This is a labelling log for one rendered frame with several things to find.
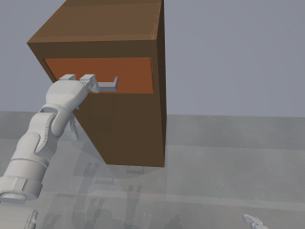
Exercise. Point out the robot left forearm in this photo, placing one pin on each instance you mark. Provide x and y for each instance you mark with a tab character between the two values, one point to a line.
22	180

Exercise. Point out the cabinet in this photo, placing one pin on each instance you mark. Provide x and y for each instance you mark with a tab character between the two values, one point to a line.
125	129

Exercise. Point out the robot right hand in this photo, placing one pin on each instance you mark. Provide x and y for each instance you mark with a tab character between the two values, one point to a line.
254	223

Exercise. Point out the handle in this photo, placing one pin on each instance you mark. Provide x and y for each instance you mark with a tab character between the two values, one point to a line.
107	86

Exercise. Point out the drawer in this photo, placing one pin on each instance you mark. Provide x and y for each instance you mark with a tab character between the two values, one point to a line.
135	74

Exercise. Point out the left robot upper arm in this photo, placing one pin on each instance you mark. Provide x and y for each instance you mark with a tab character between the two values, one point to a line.
17	217

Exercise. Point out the robot left hand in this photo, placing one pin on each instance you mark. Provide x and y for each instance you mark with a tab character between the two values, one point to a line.
69	93

